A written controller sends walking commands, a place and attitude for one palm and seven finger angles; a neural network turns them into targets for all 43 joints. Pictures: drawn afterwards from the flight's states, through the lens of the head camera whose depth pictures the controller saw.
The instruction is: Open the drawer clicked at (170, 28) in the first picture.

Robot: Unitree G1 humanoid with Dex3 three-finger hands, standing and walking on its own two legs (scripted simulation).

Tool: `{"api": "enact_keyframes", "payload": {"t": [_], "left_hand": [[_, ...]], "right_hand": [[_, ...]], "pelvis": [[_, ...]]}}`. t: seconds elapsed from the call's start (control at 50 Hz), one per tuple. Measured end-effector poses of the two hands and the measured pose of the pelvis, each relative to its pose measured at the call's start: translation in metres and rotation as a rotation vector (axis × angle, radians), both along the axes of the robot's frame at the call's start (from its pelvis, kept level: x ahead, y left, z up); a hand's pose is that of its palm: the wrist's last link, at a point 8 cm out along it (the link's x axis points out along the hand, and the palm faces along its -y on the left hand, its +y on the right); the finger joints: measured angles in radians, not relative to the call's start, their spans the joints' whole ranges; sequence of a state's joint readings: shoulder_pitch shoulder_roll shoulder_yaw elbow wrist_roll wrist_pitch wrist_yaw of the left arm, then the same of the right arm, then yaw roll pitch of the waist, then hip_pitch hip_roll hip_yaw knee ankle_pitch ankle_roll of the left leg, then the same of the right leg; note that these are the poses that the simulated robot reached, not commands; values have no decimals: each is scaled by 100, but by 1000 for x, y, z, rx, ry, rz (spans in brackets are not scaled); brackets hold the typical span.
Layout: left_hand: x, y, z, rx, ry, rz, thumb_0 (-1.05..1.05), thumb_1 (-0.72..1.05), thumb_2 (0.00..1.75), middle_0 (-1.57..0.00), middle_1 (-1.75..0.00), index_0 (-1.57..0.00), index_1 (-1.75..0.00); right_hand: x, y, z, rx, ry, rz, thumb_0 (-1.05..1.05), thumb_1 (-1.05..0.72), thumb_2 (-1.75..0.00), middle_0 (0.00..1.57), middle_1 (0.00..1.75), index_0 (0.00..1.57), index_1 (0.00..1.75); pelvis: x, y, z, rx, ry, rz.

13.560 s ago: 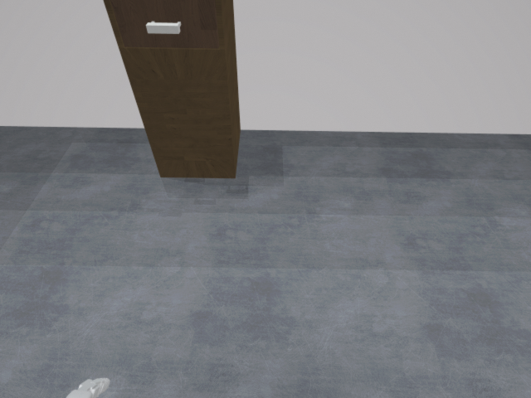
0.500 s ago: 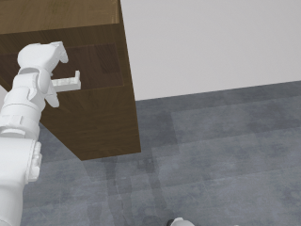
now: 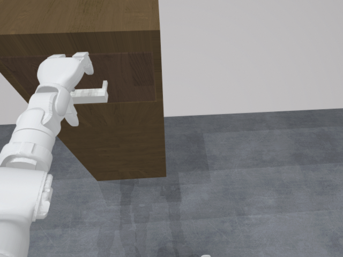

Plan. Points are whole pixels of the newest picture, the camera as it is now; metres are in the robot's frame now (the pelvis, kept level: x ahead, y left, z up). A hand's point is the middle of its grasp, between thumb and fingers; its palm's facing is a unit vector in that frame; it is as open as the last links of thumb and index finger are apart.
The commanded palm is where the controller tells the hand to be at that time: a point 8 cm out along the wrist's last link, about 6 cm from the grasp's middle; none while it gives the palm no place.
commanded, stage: move the hooked fingers above the handle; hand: left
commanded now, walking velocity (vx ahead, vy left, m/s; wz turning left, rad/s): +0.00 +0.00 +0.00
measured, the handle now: (86, 90) +0.54 +0.21 +0.04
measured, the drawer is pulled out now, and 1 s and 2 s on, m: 0.00 0.00 0.00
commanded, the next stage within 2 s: lower the fingers behind the handle in 1.30 s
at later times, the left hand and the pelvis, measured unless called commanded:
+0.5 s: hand (77, 90) +0.48 +0.20 +0.10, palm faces -0.05 -0.03 -1.00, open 13.8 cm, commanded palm +0.47 +0.22 +0.16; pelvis +0.01 -0.01 +0.01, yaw +0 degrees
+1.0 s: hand (85, 92) +0.47 +0.18 +0.11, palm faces -0.02 -0.05 -1.00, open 13.9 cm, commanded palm +0.47 +0.23 +0.16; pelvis +0.00 -0.01 +0.01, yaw +1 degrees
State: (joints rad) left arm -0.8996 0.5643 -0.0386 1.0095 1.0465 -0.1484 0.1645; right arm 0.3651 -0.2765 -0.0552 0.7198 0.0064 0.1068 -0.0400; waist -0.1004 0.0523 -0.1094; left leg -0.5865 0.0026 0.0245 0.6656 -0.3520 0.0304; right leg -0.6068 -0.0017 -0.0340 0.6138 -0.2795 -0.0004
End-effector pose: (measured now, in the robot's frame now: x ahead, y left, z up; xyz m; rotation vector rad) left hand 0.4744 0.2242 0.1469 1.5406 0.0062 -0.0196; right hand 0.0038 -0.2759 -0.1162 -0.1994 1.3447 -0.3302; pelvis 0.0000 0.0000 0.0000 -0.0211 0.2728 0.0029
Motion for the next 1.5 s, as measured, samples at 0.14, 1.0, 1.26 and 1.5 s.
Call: {"api": "enact_keyframes", "payload": {"t": [0.14,1.0,1.26,1.5], "left_hand": [[0,-1,8,17,5,38,0,-49,30,-38,-121,-40,-122],[-22,-35,13,-21,-3,-118,0,-49,30,-32,-120,-32,-120],[-4,-14,28,46,-12,119,0,-49,30,-36,-124,-36,-126],[-22,4,-2,25,77,-39,0,-49,30,-33,-120,-32,-121]], "right_hand": [[31,23,-8,76,-89,13,0,-90,-90,21,30,21,30],[58,-9,5,5,-139,61,0,-90,-90,21,30,21,30],[25,-1,-6,49,-101,-8,0,-90,-90,20,30,21,30],[-5,-13,5,-35,-17,-3,0,-90,-90,21,30,21,30]], "pelvis": [[2,0,3,6,-16,-12],[0,-13,5,16,-63,5],[-5,-11,5,22,-40,-36],[-9,-9,3,11,-36,-10]]}}
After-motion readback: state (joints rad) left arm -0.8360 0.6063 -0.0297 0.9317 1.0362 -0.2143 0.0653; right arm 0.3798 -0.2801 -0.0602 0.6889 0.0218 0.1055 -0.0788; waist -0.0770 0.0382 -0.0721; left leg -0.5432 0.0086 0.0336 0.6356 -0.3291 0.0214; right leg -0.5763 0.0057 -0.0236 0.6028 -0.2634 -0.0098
